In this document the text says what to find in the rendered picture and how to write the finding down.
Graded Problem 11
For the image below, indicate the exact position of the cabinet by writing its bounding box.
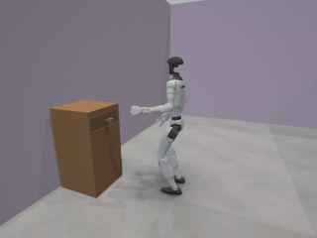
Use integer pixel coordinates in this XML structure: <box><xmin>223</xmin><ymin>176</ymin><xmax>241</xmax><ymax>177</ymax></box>
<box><xmin>50</xmin><ymin>100</ymin><xmax>123</xmax><ymax>198</ymax></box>

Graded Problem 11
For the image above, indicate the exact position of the handle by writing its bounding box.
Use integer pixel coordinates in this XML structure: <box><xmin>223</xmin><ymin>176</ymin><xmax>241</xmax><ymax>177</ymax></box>
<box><xmin>105</xmin><ymin>118</ymin><xmax>114</xmax><ymax>124</ymax></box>

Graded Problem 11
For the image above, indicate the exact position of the right robot upper arm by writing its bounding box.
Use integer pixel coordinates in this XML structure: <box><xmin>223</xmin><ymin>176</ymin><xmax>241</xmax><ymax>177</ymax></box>
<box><xmin>183</xmin><ymin>91</ymin><xmax>187</xmax><ymax>104</ymax></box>

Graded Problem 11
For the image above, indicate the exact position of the left robot upper arm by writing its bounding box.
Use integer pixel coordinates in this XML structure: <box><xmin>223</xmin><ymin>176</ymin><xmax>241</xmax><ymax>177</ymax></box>
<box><xmin>166</xmin><ymin>80</ymin><xmax>177</xmax><ymax>112</ymax></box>

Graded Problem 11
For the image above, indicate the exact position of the robot left forearm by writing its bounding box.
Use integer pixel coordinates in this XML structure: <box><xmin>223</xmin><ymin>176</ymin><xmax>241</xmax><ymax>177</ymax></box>
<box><xmin>141</xmin><ymin>103</ymin><xmax>171</xmax><ymax>115</ymax></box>

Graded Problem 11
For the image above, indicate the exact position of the robot right hand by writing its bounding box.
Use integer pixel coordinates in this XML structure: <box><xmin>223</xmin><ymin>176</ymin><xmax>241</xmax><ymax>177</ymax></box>
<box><xmin>156</xmin><ymin>113</ymin><xmax>169</xmax><ymax>126</ymax></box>

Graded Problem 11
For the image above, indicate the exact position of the right robot shin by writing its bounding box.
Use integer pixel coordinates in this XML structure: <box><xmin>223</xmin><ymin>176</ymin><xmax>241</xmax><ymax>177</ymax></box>
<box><xmin>165</xmin><ymin>153</ymin><xmax>181</xmax><ymax>179</ymax></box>

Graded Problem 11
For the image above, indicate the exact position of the right robot foot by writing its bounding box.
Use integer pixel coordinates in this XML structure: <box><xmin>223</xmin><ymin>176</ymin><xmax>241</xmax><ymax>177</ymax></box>
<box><xmin>173</xmin><ymin>176</ymin><xmax>185</xmax><ymax>183</ymax></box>

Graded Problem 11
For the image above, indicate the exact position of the drawer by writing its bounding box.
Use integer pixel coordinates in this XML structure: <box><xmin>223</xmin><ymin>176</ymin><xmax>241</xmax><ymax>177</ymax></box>
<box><xmin>90</xmin><ymin>109</ymin><xmax>118</xmax><ymax>132</ymax></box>

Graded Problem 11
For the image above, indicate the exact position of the robot left hand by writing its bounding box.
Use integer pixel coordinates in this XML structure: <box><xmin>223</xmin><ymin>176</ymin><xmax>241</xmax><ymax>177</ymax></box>
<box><xmin>130</xmin><ymin>106</ymin><xmax>142</xmax><ymax>116</ymax></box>

